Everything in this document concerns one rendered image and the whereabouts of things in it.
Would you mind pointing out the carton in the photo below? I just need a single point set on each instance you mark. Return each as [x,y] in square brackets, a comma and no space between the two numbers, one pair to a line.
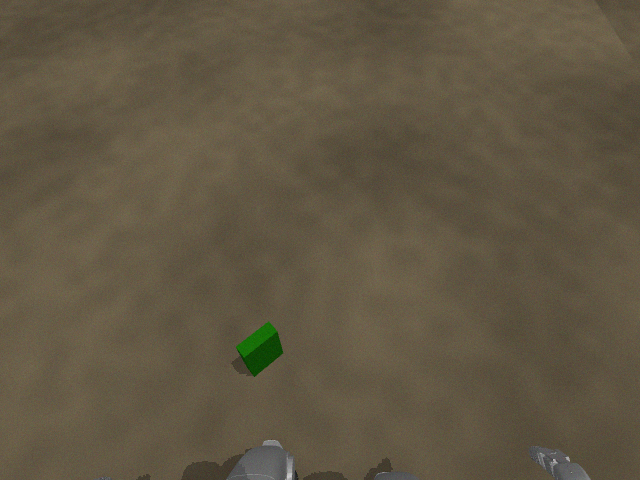
[260,349]

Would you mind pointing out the right robot hand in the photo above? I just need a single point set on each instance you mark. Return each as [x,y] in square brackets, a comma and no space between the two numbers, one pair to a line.
[557,464]

